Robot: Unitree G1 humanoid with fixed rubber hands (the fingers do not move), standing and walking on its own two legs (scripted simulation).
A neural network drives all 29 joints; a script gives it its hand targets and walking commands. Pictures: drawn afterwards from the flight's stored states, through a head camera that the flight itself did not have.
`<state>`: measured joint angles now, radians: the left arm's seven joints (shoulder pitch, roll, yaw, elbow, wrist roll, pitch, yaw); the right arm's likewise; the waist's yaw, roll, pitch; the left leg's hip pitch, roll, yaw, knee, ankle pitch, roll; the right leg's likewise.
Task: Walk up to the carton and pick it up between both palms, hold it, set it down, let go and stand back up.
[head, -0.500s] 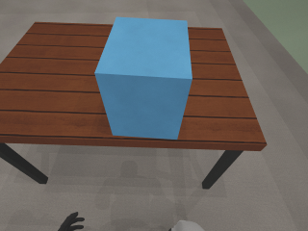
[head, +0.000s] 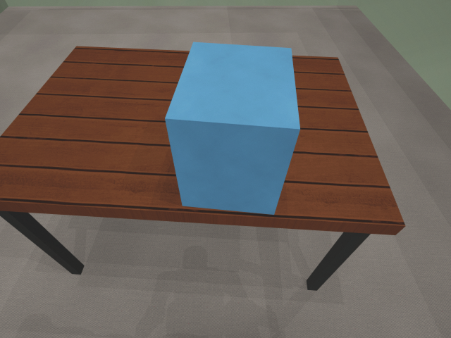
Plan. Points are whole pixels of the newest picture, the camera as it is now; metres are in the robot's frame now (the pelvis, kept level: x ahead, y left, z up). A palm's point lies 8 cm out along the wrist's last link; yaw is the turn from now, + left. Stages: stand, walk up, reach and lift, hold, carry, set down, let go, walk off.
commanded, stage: walk up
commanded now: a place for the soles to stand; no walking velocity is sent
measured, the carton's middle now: (234, 130) +0.55 -0.01 +0.02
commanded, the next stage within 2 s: reach and lift in 1.78 s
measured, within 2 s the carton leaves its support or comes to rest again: neither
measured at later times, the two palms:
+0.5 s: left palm out of the picture +0.14 +0.29 -0.14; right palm out of the picture +0.04 -0.17 -0.15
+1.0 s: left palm out of the picture +0.13 +0.29 -0.14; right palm out of the picture +0.02 -0.18 -0.15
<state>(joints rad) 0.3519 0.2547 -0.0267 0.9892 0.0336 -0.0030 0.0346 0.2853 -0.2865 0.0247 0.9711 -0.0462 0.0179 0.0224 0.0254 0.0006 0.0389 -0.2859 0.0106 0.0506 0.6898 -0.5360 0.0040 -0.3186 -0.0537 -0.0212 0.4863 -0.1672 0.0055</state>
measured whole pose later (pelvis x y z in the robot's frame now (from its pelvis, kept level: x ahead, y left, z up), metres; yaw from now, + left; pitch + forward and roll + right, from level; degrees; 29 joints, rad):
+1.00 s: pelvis +0.07 +0.06 -0.01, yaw -9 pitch -1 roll +1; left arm 0.25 0.21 -0.06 1.03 0.02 -0.01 0.04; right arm 0.32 -0.23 0.03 1.04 -0.02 0.01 -0.02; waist 0.00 0.00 0.07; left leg -0.09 -0.01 0.19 0.51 -0.40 0.05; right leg -0.27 -0.01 -0.02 0.61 -0.31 -0.01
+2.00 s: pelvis +0.02 +0.05 -0.04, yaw -6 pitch +4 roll -1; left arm -0.12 0.27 0.06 0.52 0.11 0.69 -0.09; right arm -0.13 -0.28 -0.02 0.87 0.12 0.21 0.05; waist -0.03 -0.01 0.10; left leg -0.48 0.06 0.09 0.93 -0.51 0.01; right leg -0.58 0.01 -0.10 0.87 -0.35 -0.05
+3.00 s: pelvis +0.03 +0.03 +0.00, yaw -3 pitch -3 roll +0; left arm 0.14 0.27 0.03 0.50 -0.04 0.12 -0.05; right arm 0.22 -0.06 0.00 0.56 0.02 -0.10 -0.06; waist -0.02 -0.02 0.11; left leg -0.13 0.04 0.07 0.49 -0.31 -0.01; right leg -0.22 0.03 -0.10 0.48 -0.22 -0.06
